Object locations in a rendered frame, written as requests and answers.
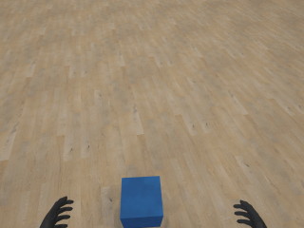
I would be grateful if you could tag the robot left hand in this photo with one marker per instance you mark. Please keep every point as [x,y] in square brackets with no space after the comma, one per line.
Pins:
[52,216]

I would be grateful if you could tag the robot right hand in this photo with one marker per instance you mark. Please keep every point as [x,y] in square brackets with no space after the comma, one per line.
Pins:
[253,218]

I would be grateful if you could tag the carton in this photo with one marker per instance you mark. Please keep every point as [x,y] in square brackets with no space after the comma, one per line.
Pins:
[141,202]

